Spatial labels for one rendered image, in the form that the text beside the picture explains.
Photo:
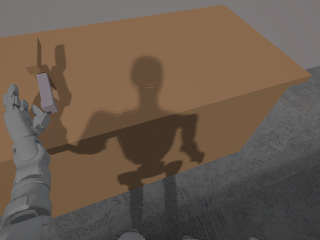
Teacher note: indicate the left robot shin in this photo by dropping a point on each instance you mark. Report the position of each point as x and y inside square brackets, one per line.
[134, 230]

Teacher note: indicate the tap lever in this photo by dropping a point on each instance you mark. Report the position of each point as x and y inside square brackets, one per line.
[47, 99]

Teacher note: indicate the left robot forearm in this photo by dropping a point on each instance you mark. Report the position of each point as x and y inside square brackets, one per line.
[30, 196]

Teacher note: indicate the robot left hand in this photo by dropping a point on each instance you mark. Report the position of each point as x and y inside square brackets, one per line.
[17, 118]

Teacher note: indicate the counter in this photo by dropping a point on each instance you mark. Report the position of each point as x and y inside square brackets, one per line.
[141, 99]

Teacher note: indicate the robot left upper arm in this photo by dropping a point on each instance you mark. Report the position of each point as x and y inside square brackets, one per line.
[38, 228]

